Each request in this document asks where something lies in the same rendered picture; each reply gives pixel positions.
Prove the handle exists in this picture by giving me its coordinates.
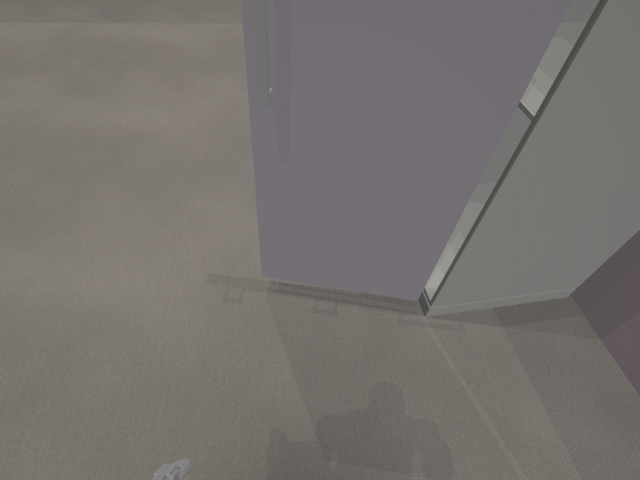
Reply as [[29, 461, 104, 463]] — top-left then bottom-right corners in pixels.
[[252, 0, 272, 111]]

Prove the fridge door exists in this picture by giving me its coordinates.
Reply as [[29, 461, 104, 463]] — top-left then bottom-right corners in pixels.
[[241, 0, 572, 301]]

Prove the left robot hand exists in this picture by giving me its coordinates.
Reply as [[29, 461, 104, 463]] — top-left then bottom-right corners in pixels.
[[151, 459, 192, 480]]

